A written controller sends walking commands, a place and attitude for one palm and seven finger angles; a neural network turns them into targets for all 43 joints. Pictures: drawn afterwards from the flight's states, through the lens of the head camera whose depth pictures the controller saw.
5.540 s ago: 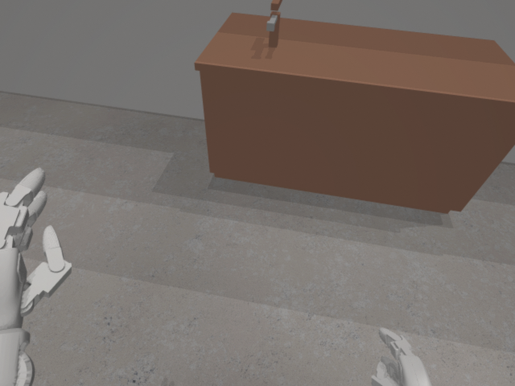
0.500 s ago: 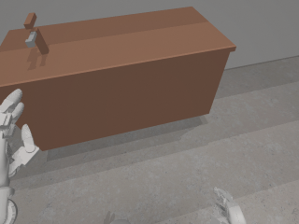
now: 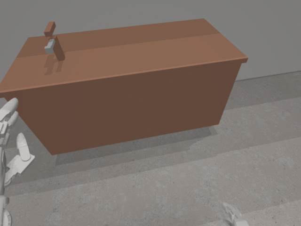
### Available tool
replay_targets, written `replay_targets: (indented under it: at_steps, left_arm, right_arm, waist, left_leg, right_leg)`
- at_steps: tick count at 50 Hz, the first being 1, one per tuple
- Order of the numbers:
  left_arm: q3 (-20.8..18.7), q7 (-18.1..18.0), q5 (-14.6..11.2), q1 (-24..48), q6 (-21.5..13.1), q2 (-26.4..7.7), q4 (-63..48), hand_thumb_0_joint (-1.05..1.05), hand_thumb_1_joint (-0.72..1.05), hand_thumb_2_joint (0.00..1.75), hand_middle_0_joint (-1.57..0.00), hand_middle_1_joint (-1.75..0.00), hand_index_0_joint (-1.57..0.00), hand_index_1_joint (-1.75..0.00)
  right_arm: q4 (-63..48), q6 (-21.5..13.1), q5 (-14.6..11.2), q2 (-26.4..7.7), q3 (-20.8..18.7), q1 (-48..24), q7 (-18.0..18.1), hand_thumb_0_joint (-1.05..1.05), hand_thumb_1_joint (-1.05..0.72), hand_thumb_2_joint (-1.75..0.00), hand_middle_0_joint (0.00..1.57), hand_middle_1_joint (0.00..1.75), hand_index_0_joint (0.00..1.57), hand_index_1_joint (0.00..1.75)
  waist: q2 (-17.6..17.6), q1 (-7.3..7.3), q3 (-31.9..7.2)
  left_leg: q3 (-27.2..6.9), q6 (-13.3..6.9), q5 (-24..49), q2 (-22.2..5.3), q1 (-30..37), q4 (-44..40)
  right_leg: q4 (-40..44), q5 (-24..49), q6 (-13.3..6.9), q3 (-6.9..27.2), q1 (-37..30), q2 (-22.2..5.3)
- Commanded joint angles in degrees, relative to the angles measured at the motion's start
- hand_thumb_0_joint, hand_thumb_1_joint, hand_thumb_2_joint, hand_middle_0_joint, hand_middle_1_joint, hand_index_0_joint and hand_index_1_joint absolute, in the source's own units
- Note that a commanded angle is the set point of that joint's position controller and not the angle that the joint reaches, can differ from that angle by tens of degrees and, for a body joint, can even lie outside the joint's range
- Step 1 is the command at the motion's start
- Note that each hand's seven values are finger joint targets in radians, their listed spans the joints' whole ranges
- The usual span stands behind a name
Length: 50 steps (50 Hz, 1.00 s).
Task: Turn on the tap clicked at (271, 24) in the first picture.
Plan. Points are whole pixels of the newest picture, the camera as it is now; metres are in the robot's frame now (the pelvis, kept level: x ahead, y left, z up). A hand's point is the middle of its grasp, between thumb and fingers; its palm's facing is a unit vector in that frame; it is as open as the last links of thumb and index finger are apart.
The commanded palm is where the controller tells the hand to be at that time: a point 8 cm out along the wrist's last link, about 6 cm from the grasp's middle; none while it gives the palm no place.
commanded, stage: take the last steps up to it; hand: left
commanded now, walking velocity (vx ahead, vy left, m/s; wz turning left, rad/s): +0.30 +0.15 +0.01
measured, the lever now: (48, 49) +0.85 +0.55 +0.06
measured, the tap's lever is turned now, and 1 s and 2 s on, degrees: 0 0 0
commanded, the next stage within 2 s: come to a stop and stand still in 1.82 s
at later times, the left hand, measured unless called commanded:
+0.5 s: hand (31, 112) +0.33 +0.31 +0.17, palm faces +0.41 -0.81 -0.42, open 7.4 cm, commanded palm +0.26 +0.34 +0.18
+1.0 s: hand (40, 85) +0.43 +0.33 +0.17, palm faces +0.36 -0.82 -0.45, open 7.4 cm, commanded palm +0.37 +0.38 +0.18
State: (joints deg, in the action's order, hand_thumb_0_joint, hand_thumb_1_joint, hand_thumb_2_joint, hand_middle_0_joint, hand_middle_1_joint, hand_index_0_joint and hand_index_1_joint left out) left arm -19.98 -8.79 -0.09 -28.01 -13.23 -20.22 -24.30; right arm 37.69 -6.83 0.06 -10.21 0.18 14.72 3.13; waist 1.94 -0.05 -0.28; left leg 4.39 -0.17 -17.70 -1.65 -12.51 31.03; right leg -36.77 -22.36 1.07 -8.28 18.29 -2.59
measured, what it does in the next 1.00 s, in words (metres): walks ahead: right foot, then left foot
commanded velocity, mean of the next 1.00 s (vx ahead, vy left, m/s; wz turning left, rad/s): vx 0.30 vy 0.15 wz -0.01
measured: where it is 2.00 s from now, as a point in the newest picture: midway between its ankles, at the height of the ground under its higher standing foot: (126, 207)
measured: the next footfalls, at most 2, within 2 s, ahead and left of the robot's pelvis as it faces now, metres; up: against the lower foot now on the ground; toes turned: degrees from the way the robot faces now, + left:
right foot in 0.02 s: +0.07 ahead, -0.09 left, +0.00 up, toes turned -8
left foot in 0.42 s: +0.16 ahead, +0.19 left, +0.00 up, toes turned +9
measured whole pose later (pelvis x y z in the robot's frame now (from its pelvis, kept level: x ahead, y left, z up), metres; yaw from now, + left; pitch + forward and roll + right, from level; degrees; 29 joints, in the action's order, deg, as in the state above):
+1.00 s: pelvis +0.21 +0.10 +0.01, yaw -1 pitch +0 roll +2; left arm -20.3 -8.7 -0.8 -29.8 -15.1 -19.7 -30.7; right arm 36.0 -3.8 0.1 -14.8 -2.6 11.1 2.4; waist -1.6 -0.3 5.7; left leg 6.0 0.5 -14.5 -5.5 -28.0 41.1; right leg -30.8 -19.1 1.2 -8.3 11.1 -7.5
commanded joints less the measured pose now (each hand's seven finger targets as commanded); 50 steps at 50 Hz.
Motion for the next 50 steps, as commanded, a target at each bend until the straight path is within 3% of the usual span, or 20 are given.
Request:
replay_targets:
  at_steps: [1, 2, 3, 6, 9, 18, 19, 20, 21, 22, 24, 28, 33, 34, 35, 36, 37, 39, 42, 50]
  left_arm:
    - [-7.6, -1.1, 0.3, 8.1, -3.4, -12.7, -8.6, 0.00, 0.90, 0.90, -0.20, -0.30, -0.20, -0.30]
    - [-8.4, -0.9, -0.8, 10.4, -3.6, -12.8, -8.3, 0.00, 0.90, 0.90, -0.20, -0.30, -0.20, -0.30]
    - [-8.5, -0.4, -1.0, 11.1, -3.9, -13.1, -9.1, 0.00, 0.90, 0.90, -0.20, -0.30, -0.20, -0.30]
    - [-7.7, 0.2, -1.0, 4.8, -5.6, -11.1, -10.7, 0.00, 0.90, 0.90, -0.20, -0.30, -0.20, -0.30]
    - [-8.8, -0.2, -1.0, 2.3, -6.1, -11.7, -12.8, 0.00, 0.90, 0.90, -0.20, -0.30, -0.20, -0.30]
    - [-7.9, -2.3, -1.0, 3.8, -4.5, -10.3, -16.3, 0.00, 0.90, 0.90, -0.20, -0.30, -0.20, -0.30]
    - [-7.6, -2.2, -1.0, 5.5, -4.9, -10.1, -17.2, 0.00, 0.90, 0.90, -0.20, -0.30, -0.20, -0.30]
    - [-7.6, -2.1, -1.1, 6.3, -5.2, -9.9, -18.3, 0.00, 0.90, 0.90, -0.20, -0.30, -0.20, -0.30]
    - [-7.3, -1.9, -1.1, 7.2, -5.5, -9.6, -19.1, 0.00, 0.90, 0.90, -0.20, -0.30, -0.20, -0.30]
    - [-8.7, -1.6, -0.9, 4.2, -5.8, -11.8, -14.7, 0.00, 0.90, 0.90, -0.20, -0.30, -0.20, -0.30]
    - [-8.8, -1.1, -1.3, 4.0, -5.8, -11.9, -18.4, 0.00, 0.90, 0.90, -0.20, -0.30, -0.20, -0.30]
    - [-8.6, -0.9, -1.5, 0.7, -5.7, -11.1, -23.0, 0.00, 0.90, 0.90, -0.20, -0.30, -0.20, -0.30]
    - [-9.4, -1.0, -1.8, -0.8, -3.5, -11.1, -15.0, 0.00, 0.90, 0.90, -0.20, -0.30, -0.20, -0.30]
    - [-9.3, -1.0, -1.5, 0.9, -3.3, -11.1, -13.8, 0.00, 0.90, 0.90, -0.20, -0.30, -0.20, -0.30]
    - [-10.4, -0.9, -1.1, 1.9, -3.2, -13.0, -11.7, 0.00, 0.90, 0.90, -0.20, -0.30, -0.20, -0.30]
    - [-12.2, -0.9, -2.2, 3.6, -3.0, -13.6, -9.4, 0.00, 0.90, 0.90, -0.20, -0.30, -0.20, -0.30]
    - [-10.5, -0.3, -2.7, 4.6, -3.6, -12.3, -9.2, 0.00, 0.90, 0.90, -0.20, -0.30, -0.20, -0.30]
    - [-9.6, 0.2, -2.4, 4.0, -4.7, -11.1, -10.3, 0.00, 0.90, 0.90, -0.20, -0.30, -0.20, -0.30]
    - [-7.3, -0.1, -0.9, 3.7, -6.1, -10.1, -12.8, 0.00, 0.90, 0.90, -0.20, -0.30, -0.20, -0.30]
    - [-10.1, -2.4, -0.9, 3.3, -5.5, -12.0, -19.5, 0.00, 0.90, 0.90, -0.20, -0.30, -0.20, -0.30]
  right_arm:
    - [-8.3, -1.1, -0.1, -6.9, -3.3, -7.7, 0.3, 0.00, -0.90, -0.90, 0.20, 0.30, 0.20, 0.30]
    - [-8.4, -1.1, -0.2, -8.7, -4.4, -8.1, -0.1, 0.00, -0.90, -0.90, 0.20, 0.30, 0.20, 0.30]
    - [-7.8, -0.5, -0.1, -9.2, -4.8, -8.9, -0.8, 0.00, -0.90, -0.90, 0.20, 0.30, 0.20, 0.30]
    - [-7.2, 1.0, -0.1, -6.8, -2.8, -9.2, -1.0, 0.00, -0.90, -0.90, 0.20, 0.30, 0.20, 0.30]
    - [-8.1, 1.3, 0.1, -6.8, -2.9, -9.2, -0.7, 0.00, -0.90, -0.90, 0.20, 0.30, 0.20, 0.30]
    - [-11.0, -0.8, -0.2, -6.6, -4.2, -6.9, 0.9, 0.00, -0.90, -0.90, 0.20, 0.30, 0.20, 0.30]
    - [-11.0, -0.8, -0.4, -7.7, -4.7, -6.0, 1.1, 0.00, -0.90, -0.90, 0.20, 0.30, 0.20, 0.30]
    - [-11.3, -0.8, -0.7, -9.4, -5.4, -5.7, 1.1, 0.00, -0.90, -0.90, 0.20, 0.30, 0.20, 0.30]
    - [-11.8, -0.8, -1.0, -9.7, -5.7, -5.7, 0.6, 0.00, -0.90, -0.90, 0.20, 0.30, 0.20, 0.30]
    - [-10.5, -1.0, -0.5, -8.6, -5.0, -6.0, 0.8, 0.00, -0.90, -0.90, 0.20, 0.30, 0.20, 0.30]
    - [-9.7, -1.6, -0.7, -7.7, -4.8, -6.9, 0.5, 0.00, -0.90, -0.90, 0.20, 0.30, 0.20, 0.30]
    - [-9.2, -2.9, -0.9, -7.4, -4.0, -7.2, -0.3, 0.00, -0.90, -0.90, 0.20, 0.30, 0.20, 0.30]
    - [-9.2, -2.1, -0.8, -7.3, -3.1, -7.0, 0.6, 0.00, -0.90, -0.90, 0.20, 0.30, 0.20, 0.30]
    - [-9.0, -1.5, -0.8, -7.0, -3.1, -7.3, 0.7, 0.00, -0.90, -0.90, 0.20, 0.30, 0.20, 0.30]
    - [-9.5, -0.8, -0.8, -6.1, -3.1, -7.1, 0.6, 0.00, -0.90, -0.90, 0.20, 0.30, 0.20, 0.30]
    - [-10.4, -1.0, -0.7, -6.7, -3.2, -8.6, 0.1, 0.00, -0.90, -0.90, 0.20, 0.30, 0.20, 0.30]
    - [-8.8, -0.8, -0.5, -7.6, -4.2, -7.2, -0.6, 0.00, -0.90, -0.90, 0.20, 0.30, 0.20, 0.30]
    - [-7.8, 0.4, -0.6, -6.5, -2.9, -8.5, -0.9, 0.00, -0.90, -0.90, 0.20, 0.30, 0.20, 0.30]
    - [-8.0, 1.1, -0.3, -6.8, -2.7, -8.9, -1.0, 0.00, -0.90, -0.90, 0.20, 0.30, 0.20, 0.30]
    - [-11.4, -0.2, 0.1, -5.9, -3.9, -7.2, 0.2, 0.00, -0.90, -0.90, 0.20, 0.30, 0.20, 0.30]
  waist:
    - [-18.1, -0.20, -3.2]
    - [-19.8, -0.63, -2.4]
    - [-14.7, -0.01, -0.7]
    - [-6.2, 0.10, 0.1]
    - [-8.1, 0.38, -2.5]
    - [-9.2, -0.20, -5.1]
    - [-4.8, 0.66, -6.1]
    - [5.4, 1.43, -8.0]
    - [14.2, 1.04, -8.9]
    - [16.1, 0.94, -9.2]
    - [12.5, 0.88, -6.2]
    - [12.2, -0.22, -5.8]
    - [6.7, -0.35, -7.5]
    - [0.8, -0.48, -7.7]
    - [-13.5, -0.30, -8.2]
    - [-20.3, -1.04, -5.8]
    - [-18.4, -0.28, -4.4]
    - [-9.2, -0.09, -2.4]
    - [-8.8, 0.28, -2.5]
    - [-10.8, -0.62, -5.4]
  left_leg:
    - [1.0, -2.1, -11.0, 0.5, -28.1, 22.7]
    - [-4.8, -0.5, -9.7, 0.2, -29.9, 33.5]
    - [-7.7, 0.3, -6.8, -1.3, -30.7, 38.7]
    - [-6.0, 1.5, 0.8, -4.4, -28.8, 38.2]
    - [-3.0, 1.5, 3.1, -5.1, -24.0, 26.2]
    - [7.1, -0.6, 6.4, 0.1, 0.0, -4.7]
    - [5.1, -1.4, 7.7, -1.2, 4.8, -6.9]
    - [-4.8, -4.9, 12.5, -7.9, 11.7, -8.5]
    - [-17.7, -9.4, 23.8, -16.9, 18.2, -9.5]
    - [-24.1, -14.0, 17.2, -21.0, 15.5, -12.9]
    - [-21.6, -16.2, 15.9, -20.0, 13.7, -11.6]
    - [-6.7, -10.9, 17.1, -13.7, 4.8, -11.5]
    - [-1.7, -6.3, 12.8, -11.3, -1.6, -2.4]
    - [-0.4, -5.0, 9.2, -9.5, -8.0, 6.3]
    - [4.4, -2.4, 0.2, -3.0, -19.1, 21.0]
    - [0.1, -0.4, -11.8, 0.4, -29.0, 32.8]
    - [-5.9, 0.5, -9.5, -1.5, -30.7, 40.0]
    - [-7.1, 1.2, -4.5, -3.7, -33.4, 43.6]
    - [-4.7, 1.5, -0.1, -5.2, -29.5, 35.2]
    - [7.7, 0.2, 8.1, 0.2, -3.2, -0.6]
  right_leg:
    - [21.6, -3.7, -10.4, 33.7, -23.0, -19.3]
    - [26.2, -10.1, -12.0, 42.5, -18.7, -24.4]
    - [26.9, -14.1, -12.8, 42.9, -15.1, -24.8]
    - [23.2, 6.4, -11.0, 21.7, -11.4, -19.1]
    - [20.8, 17.8, -9.4, 12.8, -11.5, -16.3]
    - [10.5, 14.2, -5.9, 9.1, -9.8, -11.3]
    - [3.1, 16.7, -4.6, 7.4, -7.7, -9.6]
    - [-8.8, 14.2, -2.1, 4.1, 0.1, -5.2]
    - [-20.6, -7.7, -0.1, 1.1, 11.7, -0.5]
    - [-30.4, -14.4, -0.4, 3.7, 15.8, -0.5]
    - [-31.9, -10.7, -0.2, 6.6, 21.3, -3.6]
    - [-15.0, -2.1, 0.0, 1.4, 10.3, -2.8]
    - [7.5, 6.5, -0.6, -2.7, -8.5, 0.6]
    - [11.6, 8.7, -2.5, 3.3, -15.1, -3.1]
    - [15.7, 11.7, -7.8, 23.2, -21.3, -14.2]
    - [20.3, 13.7, -12.4, 39.6, -22.3, -23.3]
    - [21.7, 10.5, -13.2, 40.1, -20.6, -24.7]
    - [18.7, 19.6, -12.3, 28.5, -19.6, -22.0]
    - [16.5, 32.5, -9.3, 12.9, -15.4, -17.6]
    - [11.6, 21.4, -6.4, 7.0, -9.8, -13.0]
